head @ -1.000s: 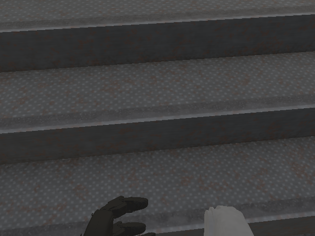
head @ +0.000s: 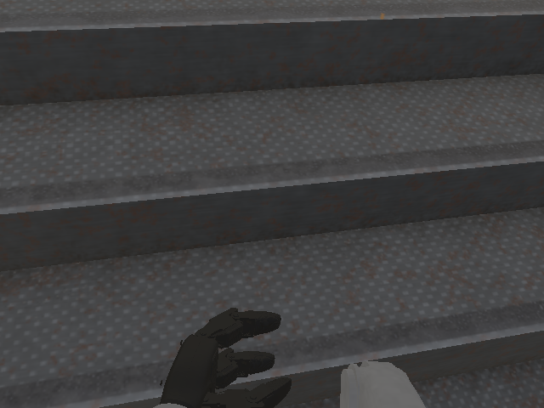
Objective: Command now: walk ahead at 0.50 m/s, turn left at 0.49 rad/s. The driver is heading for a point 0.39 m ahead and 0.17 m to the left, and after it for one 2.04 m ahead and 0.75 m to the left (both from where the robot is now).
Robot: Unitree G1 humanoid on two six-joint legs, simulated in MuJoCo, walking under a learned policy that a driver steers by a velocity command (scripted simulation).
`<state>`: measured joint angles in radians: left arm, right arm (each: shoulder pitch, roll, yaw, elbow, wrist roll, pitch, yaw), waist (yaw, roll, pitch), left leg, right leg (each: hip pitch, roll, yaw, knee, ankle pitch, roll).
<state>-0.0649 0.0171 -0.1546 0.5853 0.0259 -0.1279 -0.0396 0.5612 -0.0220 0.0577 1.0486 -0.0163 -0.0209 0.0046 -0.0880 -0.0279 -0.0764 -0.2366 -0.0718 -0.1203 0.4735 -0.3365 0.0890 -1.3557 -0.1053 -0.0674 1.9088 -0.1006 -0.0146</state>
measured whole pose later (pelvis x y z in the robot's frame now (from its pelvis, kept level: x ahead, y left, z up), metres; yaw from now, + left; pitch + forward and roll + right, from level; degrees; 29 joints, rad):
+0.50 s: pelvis +0.28 +0.00 +0.16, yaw +18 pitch +2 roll -2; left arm 0.45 0.11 -0.03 1.03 0.04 -0.04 0.01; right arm 0.03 -0.10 0.06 0.60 0.00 -0.01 0.01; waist 0.04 0.04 -0.07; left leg -1.36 0.04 -0.08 2.05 -0.07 0.07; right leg -0.13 -0.11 -0.29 0.51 -0.39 0.04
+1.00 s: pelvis +0.46 +0.12 +0.31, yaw +36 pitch +2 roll -3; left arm 0.09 0.15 -0.02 0.59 0.02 -0.02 0.08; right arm 0.28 -0.19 0.01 0.68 -0.04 0.01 -0.01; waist -0.03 -0.04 -0.03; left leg -0.50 -0.09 -0.08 0.73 -0.25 0.08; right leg -1.05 -0.02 0.07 1.97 -0.10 0.02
